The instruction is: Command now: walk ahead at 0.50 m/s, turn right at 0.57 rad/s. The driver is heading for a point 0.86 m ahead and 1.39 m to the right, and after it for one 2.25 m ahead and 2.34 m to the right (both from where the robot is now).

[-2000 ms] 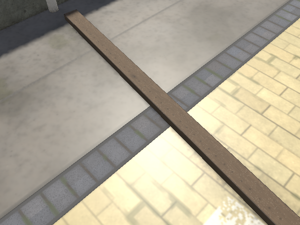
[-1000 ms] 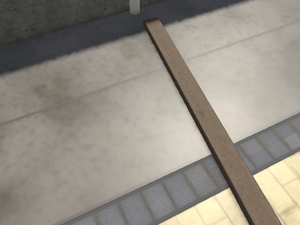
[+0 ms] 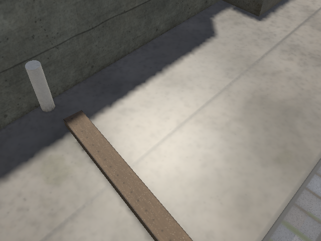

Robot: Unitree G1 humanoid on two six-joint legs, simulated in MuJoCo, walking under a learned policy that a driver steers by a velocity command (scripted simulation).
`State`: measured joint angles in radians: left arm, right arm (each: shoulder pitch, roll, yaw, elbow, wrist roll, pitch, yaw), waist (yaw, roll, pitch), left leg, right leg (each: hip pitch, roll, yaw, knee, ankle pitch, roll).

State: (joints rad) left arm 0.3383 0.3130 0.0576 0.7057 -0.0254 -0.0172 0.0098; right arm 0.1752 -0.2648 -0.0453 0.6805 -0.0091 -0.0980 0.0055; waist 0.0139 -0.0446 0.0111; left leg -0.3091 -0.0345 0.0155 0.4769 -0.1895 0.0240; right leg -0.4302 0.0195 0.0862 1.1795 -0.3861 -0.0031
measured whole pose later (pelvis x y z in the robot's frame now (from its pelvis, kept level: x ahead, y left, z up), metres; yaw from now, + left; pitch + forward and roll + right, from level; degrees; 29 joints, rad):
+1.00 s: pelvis +0.52 -0.09 +0.05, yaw -35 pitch +1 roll +1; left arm 0.25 0.32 0.09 0.64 -0.03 -0.02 -0.01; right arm 0.23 -0.25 -0.05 0.77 0.00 -0.11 0.02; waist -0.02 -0.06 0.02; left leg -0.24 -0.01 0.06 0.42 -0.20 0.03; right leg -0.53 -0.03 0.04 1.09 -0.29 -0.04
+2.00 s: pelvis +0.89 -0.50 +0.01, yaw -71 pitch +0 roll +2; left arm 0.25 0.32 0.08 0.67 -0.02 -0.01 0.00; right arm 0.28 -0.27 -0.05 0.76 -0.01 -0.09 0.01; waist -0.03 -0.04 0.03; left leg -0.18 -0.02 0.09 0.37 -0.20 0.03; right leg -0.61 -0.06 0.06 1.11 -0.28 0.01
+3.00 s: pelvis +0.99 -1.05 +0.00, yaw -86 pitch +1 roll +1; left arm 0.29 0.30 0.06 0.83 -0.03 -0.04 0.01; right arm 0.22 -0.26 -0.05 0.82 -0.01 -0.10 0.02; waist -0.01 -0.04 0.04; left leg -0.24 -0.02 0.12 0.40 -0.17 0.04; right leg -0.50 -0.07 0.07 1.14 -0.32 -0.02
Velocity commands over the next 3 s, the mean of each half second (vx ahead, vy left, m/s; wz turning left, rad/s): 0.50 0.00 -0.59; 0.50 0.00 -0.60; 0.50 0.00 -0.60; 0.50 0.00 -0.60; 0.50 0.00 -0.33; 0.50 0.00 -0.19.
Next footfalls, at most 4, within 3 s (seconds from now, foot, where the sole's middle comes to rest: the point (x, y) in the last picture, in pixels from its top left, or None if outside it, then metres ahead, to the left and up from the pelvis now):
0.36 right None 0.32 -0.18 -0.73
0.80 left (172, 206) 0.62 -0.03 -0.73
1.32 right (255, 200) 0.68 -0.40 -0.77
1.76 left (261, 142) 1.01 -0.50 -0.77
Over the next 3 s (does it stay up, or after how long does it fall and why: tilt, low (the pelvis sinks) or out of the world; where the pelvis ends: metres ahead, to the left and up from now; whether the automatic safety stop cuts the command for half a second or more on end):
stays up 0.99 -1.05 0.00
